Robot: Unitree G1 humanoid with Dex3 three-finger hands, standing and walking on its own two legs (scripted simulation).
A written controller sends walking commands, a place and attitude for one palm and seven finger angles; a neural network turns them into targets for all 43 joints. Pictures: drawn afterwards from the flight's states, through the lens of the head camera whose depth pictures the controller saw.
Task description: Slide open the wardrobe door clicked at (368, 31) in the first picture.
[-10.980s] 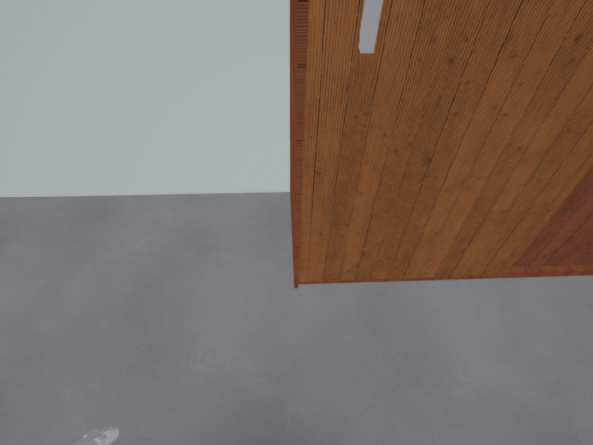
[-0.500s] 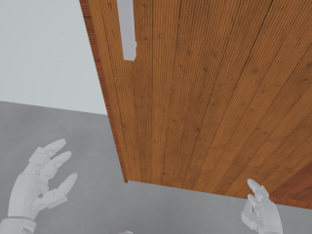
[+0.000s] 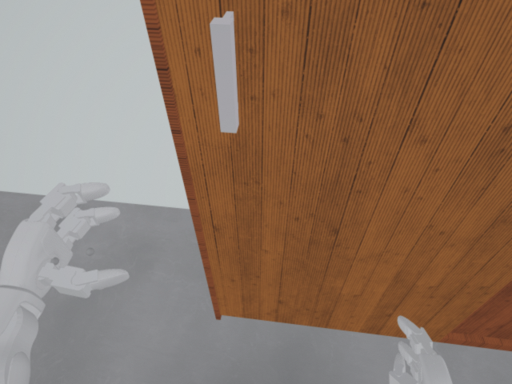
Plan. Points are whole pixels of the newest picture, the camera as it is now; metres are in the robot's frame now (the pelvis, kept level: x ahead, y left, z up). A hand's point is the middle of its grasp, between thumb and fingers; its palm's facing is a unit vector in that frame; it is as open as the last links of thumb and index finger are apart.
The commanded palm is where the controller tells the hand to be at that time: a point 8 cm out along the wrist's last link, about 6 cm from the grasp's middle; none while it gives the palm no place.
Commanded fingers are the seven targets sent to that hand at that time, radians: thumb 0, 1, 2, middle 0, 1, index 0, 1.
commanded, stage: raise the hand with hooked fingers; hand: left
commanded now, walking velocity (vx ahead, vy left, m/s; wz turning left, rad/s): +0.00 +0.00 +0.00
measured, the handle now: (229, 74) +0.48 +0.09 +0.27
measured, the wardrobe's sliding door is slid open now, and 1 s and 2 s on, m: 0.00 0.00 0.00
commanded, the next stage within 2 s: move the hooked fingers beside the handle in 1.08 s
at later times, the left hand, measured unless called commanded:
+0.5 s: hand (4, 172) +0.25 +0.30 +0.26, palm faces +0.08 -0.98 -0.16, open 13.9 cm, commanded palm +0.22 +0.34 +0.27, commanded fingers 0.00 -0.50 0.30 -0.30 -1.20 -0.30 -1.20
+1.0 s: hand (28, 150) +0.27 +0.27 +0.28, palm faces +0.08 -0.98 -0.16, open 14.0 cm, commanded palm +0.23 +0.31 +0.28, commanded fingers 0.00 -0.50 0.30 -0.30 -1.20 -0.30 -1.20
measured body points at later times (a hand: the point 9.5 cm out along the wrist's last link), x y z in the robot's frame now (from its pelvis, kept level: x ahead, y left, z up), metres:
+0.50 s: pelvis -0.01 +0.01 +0.01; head -0.04 +0.00 +0.46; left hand +0.24 +0.35 +0.27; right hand +0.21 -0.17 -0.05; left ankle +0.02 +0.09 -0.73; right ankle -0.01 -0.10 -0.73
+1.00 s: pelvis +0.00 -0.01 +0.01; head -0.04 -0.04 +0.46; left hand +0.26 +0.32 +0.29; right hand +0.21 -0.23 -0.05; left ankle +0.02 +0.09 -0.73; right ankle -0.01 -0.10 -0.73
